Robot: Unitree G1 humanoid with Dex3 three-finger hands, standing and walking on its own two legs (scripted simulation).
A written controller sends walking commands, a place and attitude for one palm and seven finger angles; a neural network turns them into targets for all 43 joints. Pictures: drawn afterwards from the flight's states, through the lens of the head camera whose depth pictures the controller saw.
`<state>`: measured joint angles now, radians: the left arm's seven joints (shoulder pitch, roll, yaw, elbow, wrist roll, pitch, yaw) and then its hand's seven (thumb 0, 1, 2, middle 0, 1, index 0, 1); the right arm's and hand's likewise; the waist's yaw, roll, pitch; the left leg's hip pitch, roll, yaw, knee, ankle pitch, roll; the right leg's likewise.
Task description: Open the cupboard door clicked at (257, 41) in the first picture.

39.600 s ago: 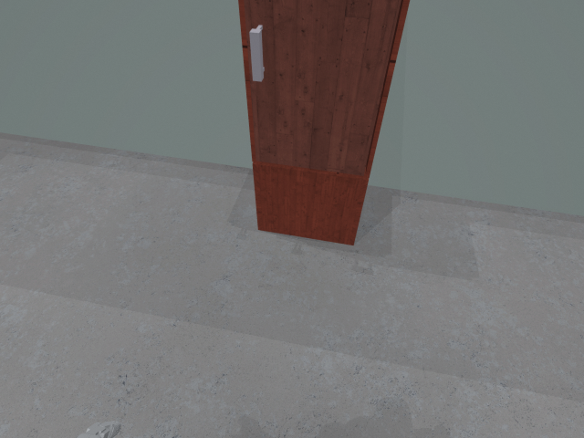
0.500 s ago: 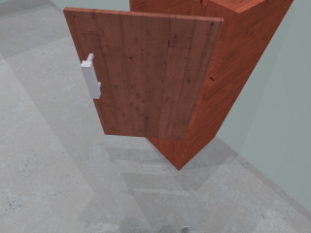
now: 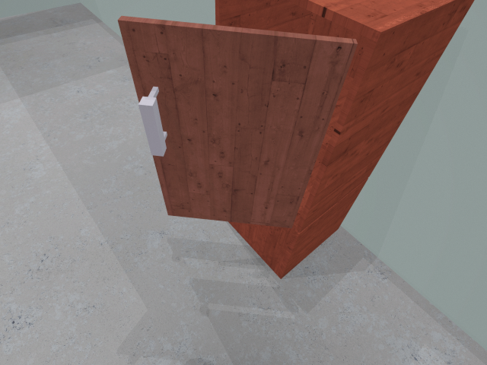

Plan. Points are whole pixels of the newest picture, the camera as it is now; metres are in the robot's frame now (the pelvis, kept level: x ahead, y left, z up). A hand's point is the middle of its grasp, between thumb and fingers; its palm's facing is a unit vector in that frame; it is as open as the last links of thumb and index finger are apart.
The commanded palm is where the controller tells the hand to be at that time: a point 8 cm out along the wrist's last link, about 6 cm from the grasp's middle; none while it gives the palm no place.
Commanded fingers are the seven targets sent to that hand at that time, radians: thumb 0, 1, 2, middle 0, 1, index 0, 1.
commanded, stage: come to a stop and stand still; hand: left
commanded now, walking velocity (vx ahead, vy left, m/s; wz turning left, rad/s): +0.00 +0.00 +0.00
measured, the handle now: (156, 121) +0.54 +0.23 +0.07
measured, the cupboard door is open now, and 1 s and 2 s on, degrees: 45 45 45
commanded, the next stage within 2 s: look again from close up in 0.76 s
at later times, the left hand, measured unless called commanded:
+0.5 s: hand out of the picture -0.05 +0.18 -0.16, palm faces +0.03 -0.99 -0.17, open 7.4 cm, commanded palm none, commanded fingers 0.00 0.90 0.90 -0.20 -0.30 -0.20 -0.30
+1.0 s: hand out of the picture -0.07 +0.18 -0.17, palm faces +0.01 -0.98 -0.17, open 7.4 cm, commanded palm none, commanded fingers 0.00 0.90 0.90 -0.20 -0.30 -0.20 -0.30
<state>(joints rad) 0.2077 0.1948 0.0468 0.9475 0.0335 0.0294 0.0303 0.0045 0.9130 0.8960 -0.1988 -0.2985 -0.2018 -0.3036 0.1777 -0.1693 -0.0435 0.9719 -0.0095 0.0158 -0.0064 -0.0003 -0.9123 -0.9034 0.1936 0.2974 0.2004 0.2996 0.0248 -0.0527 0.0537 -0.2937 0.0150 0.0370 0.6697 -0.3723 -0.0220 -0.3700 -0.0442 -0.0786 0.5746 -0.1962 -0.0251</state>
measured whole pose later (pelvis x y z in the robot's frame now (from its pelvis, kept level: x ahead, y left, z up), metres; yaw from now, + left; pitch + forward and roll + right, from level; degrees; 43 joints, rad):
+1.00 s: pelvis -0.05 +0.02 +0.00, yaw +0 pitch -1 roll -1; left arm 0.35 0.11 -0.01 1.10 0.02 -0.01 0.04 0.01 0.90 0.90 -0.20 -0.30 -0.20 -0.30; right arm 0.32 -0.14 0.00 1.06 -0.02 0.00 0.00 0.00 -0.91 -0.90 0.20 0.30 0.20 0.30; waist -0.02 0.04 0.02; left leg -0.32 0.01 0.03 0.58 -0.24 0.02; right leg -0.24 0.00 -0.04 0.53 -0.28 0.00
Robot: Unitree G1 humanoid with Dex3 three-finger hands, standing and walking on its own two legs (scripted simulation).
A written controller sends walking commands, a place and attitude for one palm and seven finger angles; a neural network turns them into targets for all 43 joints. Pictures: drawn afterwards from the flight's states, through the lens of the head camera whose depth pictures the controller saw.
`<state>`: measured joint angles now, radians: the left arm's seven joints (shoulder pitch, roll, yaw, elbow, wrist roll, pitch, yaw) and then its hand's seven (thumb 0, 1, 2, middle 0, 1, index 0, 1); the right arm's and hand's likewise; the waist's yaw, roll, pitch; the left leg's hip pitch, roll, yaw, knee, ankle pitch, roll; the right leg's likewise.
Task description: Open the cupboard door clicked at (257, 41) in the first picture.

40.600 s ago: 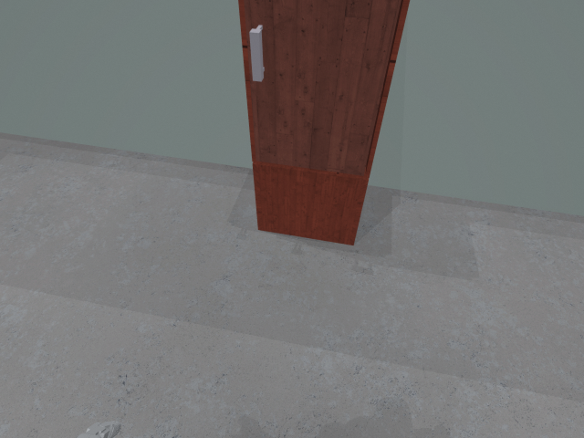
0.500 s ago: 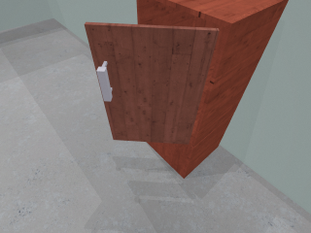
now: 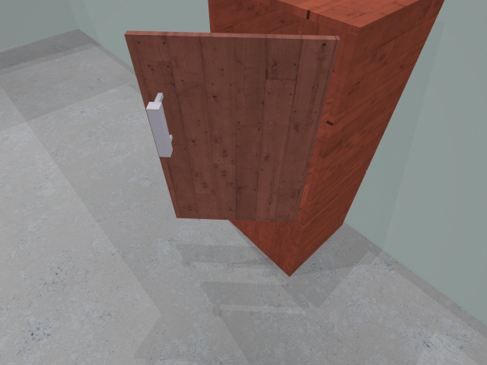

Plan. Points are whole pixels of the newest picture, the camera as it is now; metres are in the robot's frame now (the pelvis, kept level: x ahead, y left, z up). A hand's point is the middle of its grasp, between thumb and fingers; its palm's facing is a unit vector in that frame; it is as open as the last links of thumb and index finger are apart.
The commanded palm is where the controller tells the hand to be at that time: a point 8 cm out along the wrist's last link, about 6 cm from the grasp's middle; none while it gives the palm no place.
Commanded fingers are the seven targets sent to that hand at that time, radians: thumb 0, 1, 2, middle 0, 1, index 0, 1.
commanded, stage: look again from close up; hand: left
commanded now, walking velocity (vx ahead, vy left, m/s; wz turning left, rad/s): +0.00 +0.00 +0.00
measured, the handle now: (162, 125) +0.59 +0.21 +0.07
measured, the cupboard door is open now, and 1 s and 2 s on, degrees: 45 45 45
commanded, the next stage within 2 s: raise the hand with hooked fingers in 0.34 s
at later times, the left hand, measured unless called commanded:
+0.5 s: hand out of the picture +0.10 +0.20 -0.15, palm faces +0.12 -0.97 -0.21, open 7.4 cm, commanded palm +0.13 +0.24 -0.06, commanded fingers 0.00 0.81 0.86 -0.21 -0.36 -0.21 -0.36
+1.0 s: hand (114, 335) +0.17 +0.21 -0.01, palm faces +0.16 -0.98 -0.10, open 9.4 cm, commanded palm +0.17 +0.26 -0.01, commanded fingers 0.00 0.22 0.61 -0.25 -0.74 -0.25 -0.74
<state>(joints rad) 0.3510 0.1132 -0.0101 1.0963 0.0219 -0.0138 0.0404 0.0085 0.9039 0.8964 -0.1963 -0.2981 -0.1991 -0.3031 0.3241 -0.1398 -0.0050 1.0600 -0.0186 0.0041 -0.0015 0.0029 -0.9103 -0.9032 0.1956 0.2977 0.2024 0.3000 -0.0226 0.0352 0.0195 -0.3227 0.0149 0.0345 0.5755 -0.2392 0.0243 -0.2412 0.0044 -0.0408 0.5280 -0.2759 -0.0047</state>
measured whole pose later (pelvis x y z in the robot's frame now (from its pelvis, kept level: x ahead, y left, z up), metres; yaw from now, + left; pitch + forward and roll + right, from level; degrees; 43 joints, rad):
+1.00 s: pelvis +0.00 -0.04 -0.08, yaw +3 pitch +11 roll -3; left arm 0.46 0.25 0.29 0.02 -0.34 -0.55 -0.36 0.02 0.44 0.70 -0.23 -0.59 -0.23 -0.60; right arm 0.16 -0.26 -0.03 0.58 0.03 -0.26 -0.06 0.01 -0.91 -0.90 0.20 0.30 0.20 0.30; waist 0.06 0.01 -0.12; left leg -0.85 0.04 -0.07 1.13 -0.48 -0.02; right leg -0.73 0.02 -0.14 1.09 -0.55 -0.06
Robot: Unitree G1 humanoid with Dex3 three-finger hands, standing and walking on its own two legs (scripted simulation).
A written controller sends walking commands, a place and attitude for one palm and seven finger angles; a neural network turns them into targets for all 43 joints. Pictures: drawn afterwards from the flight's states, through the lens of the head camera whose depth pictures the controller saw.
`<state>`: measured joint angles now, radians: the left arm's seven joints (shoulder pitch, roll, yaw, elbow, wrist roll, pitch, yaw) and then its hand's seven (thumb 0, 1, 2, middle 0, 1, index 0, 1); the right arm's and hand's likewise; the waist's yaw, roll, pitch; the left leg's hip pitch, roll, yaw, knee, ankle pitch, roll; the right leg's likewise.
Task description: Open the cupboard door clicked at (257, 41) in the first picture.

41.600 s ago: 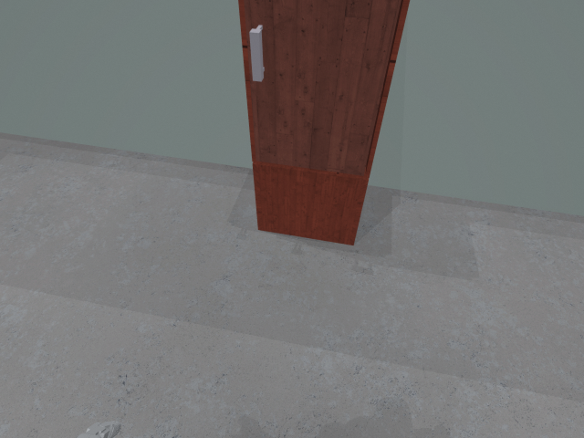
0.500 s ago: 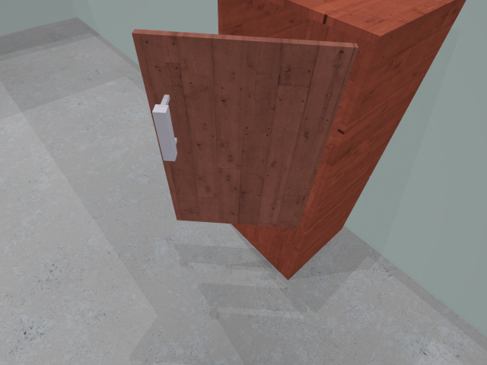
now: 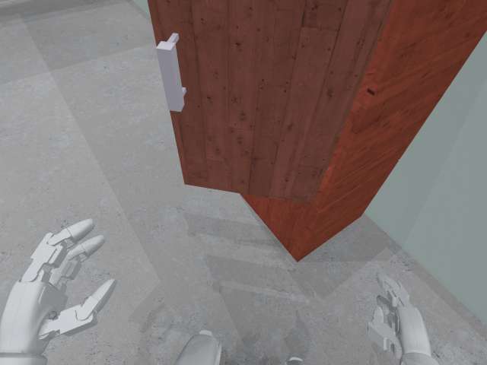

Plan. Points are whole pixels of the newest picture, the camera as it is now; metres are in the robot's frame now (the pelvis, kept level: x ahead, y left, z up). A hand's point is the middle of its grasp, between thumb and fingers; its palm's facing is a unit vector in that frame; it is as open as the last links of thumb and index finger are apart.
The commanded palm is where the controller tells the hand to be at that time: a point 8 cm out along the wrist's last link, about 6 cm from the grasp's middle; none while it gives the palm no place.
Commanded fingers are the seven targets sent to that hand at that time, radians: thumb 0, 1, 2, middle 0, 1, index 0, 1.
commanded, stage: raise the hand with hooked fingers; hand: left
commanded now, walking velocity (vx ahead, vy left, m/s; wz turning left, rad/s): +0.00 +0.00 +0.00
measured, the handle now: (175, 72) +0.59 +0.22 +0.14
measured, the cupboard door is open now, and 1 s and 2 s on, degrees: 45 45 45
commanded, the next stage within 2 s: move the hooked fingers beside the handle in 1.54 s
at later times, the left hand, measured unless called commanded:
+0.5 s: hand (84, 242) +0.25 +0.26 +0.09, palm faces -0.07 -1.00 -0.04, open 12.4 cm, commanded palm +0.23 +0.32 +0.11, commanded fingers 0.00 -0.36 0.36 -0.29 -1.11 -0.29 -1.11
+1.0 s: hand (36, 177) +0.30 +0.32 +0.16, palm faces +0.01 -1.00 -0.05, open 14.0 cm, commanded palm +0.28 +0.37 +0.16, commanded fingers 0.00 -0.50 0.30 -0.30 -1.20 -0.30 -1.20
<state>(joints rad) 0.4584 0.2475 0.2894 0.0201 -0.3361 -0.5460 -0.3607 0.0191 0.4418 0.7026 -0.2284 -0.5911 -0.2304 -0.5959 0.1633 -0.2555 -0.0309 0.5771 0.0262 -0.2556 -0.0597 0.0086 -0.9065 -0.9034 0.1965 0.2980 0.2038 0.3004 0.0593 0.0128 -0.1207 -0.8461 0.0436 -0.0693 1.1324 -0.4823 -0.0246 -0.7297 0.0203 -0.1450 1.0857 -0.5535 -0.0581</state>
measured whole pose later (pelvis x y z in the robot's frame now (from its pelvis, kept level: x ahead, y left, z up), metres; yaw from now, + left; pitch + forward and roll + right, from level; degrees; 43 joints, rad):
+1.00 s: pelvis +0.01 +0.06 +0.05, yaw -1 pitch +5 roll -3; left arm -0.05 0.43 0.41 0.29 -0.33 -0.14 -0.47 -0.01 -0.50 0.30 -0.30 -1.19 -0.30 -1.20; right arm 0.27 -0.25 0.08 0.57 0.05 -0.22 -0.10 0.01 -0.90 -0.90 0.20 0.30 0.21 0.30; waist 0.02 0.02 -0.05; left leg -0.53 0.00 0.01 0.79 -0.35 0.05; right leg -0.41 -0.01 -0.07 0.71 -0.38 0.02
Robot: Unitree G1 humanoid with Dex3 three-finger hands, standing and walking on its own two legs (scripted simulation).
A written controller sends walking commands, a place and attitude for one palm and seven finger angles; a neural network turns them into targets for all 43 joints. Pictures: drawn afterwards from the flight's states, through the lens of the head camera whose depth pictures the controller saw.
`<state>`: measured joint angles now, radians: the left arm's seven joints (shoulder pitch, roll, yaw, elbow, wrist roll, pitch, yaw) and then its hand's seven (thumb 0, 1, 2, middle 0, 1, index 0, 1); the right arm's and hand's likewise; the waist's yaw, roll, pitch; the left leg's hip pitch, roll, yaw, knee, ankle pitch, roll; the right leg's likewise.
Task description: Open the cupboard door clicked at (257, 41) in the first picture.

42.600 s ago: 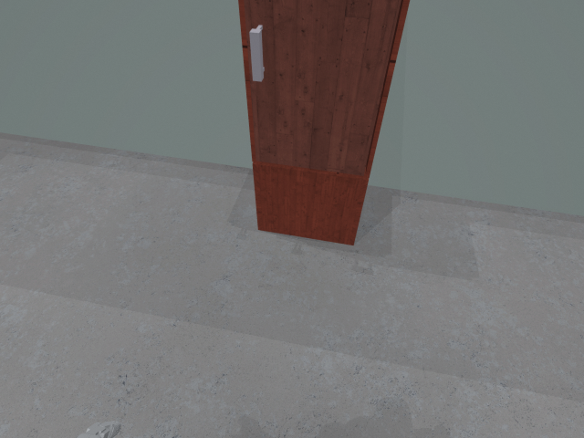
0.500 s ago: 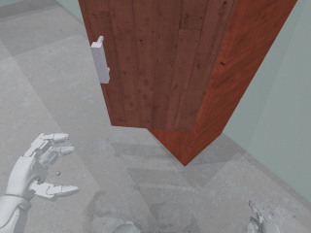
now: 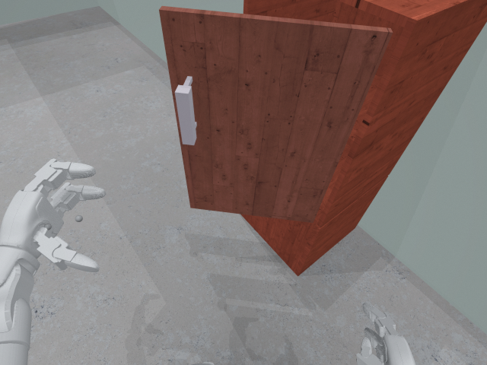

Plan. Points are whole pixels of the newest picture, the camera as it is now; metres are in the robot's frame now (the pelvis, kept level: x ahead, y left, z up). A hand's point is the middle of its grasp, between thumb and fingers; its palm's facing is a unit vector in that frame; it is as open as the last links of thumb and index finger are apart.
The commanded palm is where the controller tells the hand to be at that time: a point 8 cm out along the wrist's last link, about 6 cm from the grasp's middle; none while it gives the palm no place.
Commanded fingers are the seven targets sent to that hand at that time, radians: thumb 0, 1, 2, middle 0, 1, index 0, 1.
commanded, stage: raise the hand with hooked fingers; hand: left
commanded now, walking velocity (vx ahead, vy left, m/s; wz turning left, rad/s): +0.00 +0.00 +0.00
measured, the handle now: (189, 110) +0.58 +0.17 +0.09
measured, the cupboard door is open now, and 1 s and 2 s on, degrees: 45 45 45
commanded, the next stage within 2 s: move the hooked fingers beside the handle in 0.54 s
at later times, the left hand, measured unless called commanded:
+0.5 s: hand (105, 211) +0.30 +0.24 +0.11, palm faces +0.01 -1.00 -0.03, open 14.0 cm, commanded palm +0.27 +0.29 +0.11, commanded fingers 0.00 -0.50 0.30 -0.30 -1.20 -0.30 -1.20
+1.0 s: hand (128, 182) +0.36 +0.22 +0.11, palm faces -0.02 -1.00 +0.00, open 14.0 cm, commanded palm +0.33 +0.28 +0.11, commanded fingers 0.00 -0.50 0.30 -0.30 -1.20 -0.30 -1.20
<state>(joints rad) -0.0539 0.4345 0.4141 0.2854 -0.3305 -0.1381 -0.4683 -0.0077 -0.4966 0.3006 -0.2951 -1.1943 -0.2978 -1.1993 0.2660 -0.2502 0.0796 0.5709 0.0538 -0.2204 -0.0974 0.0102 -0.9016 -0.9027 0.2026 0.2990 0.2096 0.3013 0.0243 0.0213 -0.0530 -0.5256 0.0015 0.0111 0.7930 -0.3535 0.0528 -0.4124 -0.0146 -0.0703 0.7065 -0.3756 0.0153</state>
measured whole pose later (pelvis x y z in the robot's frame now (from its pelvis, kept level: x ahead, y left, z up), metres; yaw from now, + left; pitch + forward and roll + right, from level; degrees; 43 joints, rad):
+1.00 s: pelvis +0.00 -0.04 +0.00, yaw -1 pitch +7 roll -1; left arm -0.36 0.50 0.44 0.69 -0.31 -0.17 -0.53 -0.01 -0.50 0.30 -0.30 -1.20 -0.30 -1.20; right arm 0.29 -0.29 0.05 0.62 0.07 -0.16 -0.11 0.01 -0.90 -0.90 0.20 0.30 0.21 0.30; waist -0.02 0.03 -0.06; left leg -0.55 0.04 0.00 0.76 -0.33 0.00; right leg -0.47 0.02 -0.07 0.73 -0.38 -0.03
